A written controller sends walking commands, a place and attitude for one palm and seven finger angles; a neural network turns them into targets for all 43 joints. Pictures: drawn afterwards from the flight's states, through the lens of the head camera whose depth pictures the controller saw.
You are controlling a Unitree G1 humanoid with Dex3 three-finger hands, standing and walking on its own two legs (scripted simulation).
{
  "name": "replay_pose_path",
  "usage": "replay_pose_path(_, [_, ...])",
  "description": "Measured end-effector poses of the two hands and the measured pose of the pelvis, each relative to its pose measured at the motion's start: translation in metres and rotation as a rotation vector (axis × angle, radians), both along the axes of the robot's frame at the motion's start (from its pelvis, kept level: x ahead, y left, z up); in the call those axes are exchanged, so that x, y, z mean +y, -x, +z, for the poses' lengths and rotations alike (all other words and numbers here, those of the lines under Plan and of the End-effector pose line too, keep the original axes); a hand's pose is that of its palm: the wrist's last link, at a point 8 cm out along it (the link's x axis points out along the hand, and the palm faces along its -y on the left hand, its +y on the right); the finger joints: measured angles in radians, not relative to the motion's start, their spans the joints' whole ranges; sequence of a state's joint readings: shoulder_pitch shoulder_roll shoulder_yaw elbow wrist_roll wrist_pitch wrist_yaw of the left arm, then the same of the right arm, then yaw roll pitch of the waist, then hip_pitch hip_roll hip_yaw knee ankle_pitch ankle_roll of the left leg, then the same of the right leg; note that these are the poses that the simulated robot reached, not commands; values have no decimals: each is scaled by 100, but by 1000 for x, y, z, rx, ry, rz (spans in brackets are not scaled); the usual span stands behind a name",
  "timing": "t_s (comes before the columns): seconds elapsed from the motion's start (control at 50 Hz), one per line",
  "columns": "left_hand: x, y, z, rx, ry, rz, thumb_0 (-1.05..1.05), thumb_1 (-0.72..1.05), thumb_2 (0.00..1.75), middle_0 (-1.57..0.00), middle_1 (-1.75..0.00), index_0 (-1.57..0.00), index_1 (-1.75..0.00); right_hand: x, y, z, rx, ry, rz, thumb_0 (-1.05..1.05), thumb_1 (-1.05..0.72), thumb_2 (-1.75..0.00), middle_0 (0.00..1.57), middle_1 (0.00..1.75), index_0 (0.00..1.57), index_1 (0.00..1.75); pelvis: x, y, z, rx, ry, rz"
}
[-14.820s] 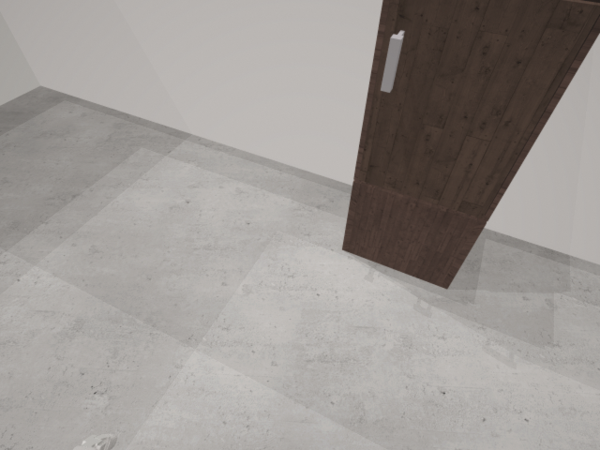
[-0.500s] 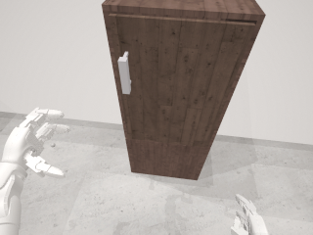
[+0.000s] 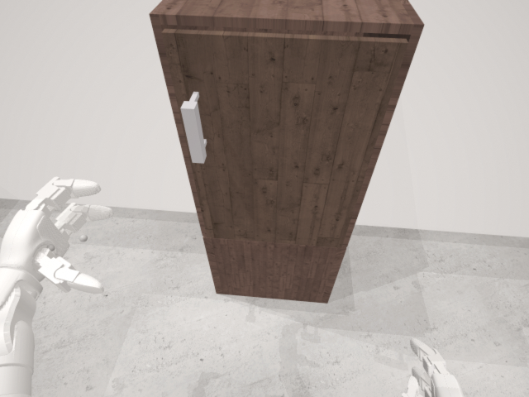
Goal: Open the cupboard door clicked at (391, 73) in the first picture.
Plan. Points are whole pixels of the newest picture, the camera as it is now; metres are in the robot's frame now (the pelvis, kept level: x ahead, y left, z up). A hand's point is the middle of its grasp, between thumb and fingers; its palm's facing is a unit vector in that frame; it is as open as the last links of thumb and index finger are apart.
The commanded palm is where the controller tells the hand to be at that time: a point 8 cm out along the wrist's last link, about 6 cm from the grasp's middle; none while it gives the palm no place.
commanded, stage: raise the hand with hooked fingers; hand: left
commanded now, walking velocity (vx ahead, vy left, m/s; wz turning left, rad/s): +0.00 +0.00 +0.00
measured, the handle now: (197, 127) +0.58 +0.18 +0.10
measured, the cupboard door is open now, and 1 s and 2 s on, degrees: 0 0 0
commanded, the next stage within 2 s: move the hooked fingers beside the handle in 0.12 s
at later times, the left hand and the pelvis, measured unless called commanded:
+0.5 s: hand (95, 218) +0.32 +0.27 +0.12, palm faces -0.01 -1.00 +0.00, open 14.0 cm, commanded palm +0.31 +0.31 +0.12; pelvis +0.00 +0.00 +0.00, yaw +1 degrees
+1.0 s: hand (127, 179) +0.41 +0.25 +0.12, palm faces -0.02 -1.00 +0.00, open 14.0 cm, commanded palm +0.39 +0.30 +0.11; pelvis +0.00 +0.01 -0.01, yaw -1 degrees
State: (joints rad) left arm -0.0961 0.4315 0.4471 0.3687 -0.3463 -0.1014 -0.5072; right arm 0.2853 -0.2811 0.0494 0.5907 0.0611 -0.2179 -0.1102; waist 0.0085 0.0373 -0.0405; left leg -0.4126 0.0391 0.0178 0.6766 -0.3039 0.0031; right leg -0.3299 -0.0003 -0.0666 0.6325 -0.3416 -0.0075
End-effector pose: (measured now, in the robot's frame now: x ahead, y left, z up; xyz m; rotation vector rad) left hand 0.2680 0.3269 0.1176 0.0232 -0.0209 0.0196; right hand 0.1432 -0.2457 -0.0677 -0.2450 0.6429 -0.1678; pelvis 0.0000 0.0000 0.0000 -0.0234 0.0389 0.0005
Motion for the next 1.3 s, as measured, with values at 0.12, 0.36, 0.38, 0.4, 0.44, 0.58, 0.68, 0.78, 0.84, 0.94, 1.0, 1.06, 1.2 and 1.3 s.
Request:
replay_pose_path(0.12, [2,-1,3,5,3,-4,-1,-50,30,-30,-120,-30,-120,4,-4,-1,-7,-13,8,1,-90,-90,21,30,20,30,-1,0,0,0,-1,1])
replay_pose_path(0.36, [6,-8,-3,12,20,5,-1,-50,30,-30,-120,-30,-120,7,-8,-1,0,0,20,1,-90,-90,21,30,20,30,1,1,-1,7,2,9])
replay_pose_path(0.38, [6,-10,-2,9,20,5,-1,-50,30,-30,-120,-30,-120,7,-8,-2,4,3,20,1,-90,-90,21,30,20,30,1,2,-1,8,3,11])
replay_pose_path(0.4, [6,-14,-2,7,23,3,-1,-50,30,-30,-120,-30,-120,7,-7,-2,9,6,19,1,-90,-90,21,30,20,30,2,2,-1,9,3,12])
replay_pose_path(0.44, [4,-22,-1,5,24,-7,-1,-50,30,-30,-120,-30,-120,7,-5,-3,20,11,18,1,-90,-90,21,30,20,30,3,3,-2,12,5,15])
replay_pose_path(0.58, [-12,-55,1,13,21,-52,-1,-50,30,-30,-120,-30,-120,7,6,-8,61,8,-5,1,-90,-90,21,30,20,30,6,2,-2,29,3,9])
replay_pose_path(0.68, [-19,-73,1,16,23,-49,-1,-50,30,-30,-120,-30,-120,6,19,-13,102,-3,-29,1,-90,-90,21,30,20,30,8,0,-2,42,0,-3])
replay_pose_path(0.78, [-19,-86,-1,25,22,-34,-1,-50,30,-30,-120,-30,-120,3,32,-20,160,-5,-51,1,-90,-90,21,30,20,30,8,-2,-3,54,-1,-9])
replay_pose_path(0.84, [-17,-94,-3,28,28,-28,-1,-50,30,-30,-120,-30,-120,0,41,-23,199,1,-63,1,-90,-90,21,30,20,30,8,-3,-4,62,0,-9])
replay_pose_path(0.94, [-17,-109,-2,29,27,-32,-1,-50,30,-30,-120,-30,-120,-6,54,-28,258,16,-84,1,-90,-90,21,30,20,30,8,-3,-5,79,3,-8])
replay_pose_path(1.0, [-20,-117,0,17,24,-42,-1,-50,30,-30,-120,-30,-120,-10,60,-30,284,21,-99,1,-90,-90,21,30,20,30,8,-4,-6,88,4,-9])
replay_pose_path(1.06, [-25,-127,1,17,27,-56,-1,-50,30,-29,-120,-30,-120,-12,66,-32,308,23,-108,1,-90,-90,21,30,20,30,8,-4,-7,96,4,-9])
replay_pose_path(1.2, [-30,-148,-3,33,31,-42,-1,-50,30,-30,-120,-30,-120,-15,80,-35,353,25,-138,1,-90,-90,21,30,20,30,7,-3,-10,121,5,-17])
replay_pose_path(1.3, [-30,-163,-2,32,37,-42,-1,-50,30,-30,-120,-30,-120,-17,94,-38,403,28,-157,1,-90,-90,21,30,20,30,6,-2,-12,140,7,-20])
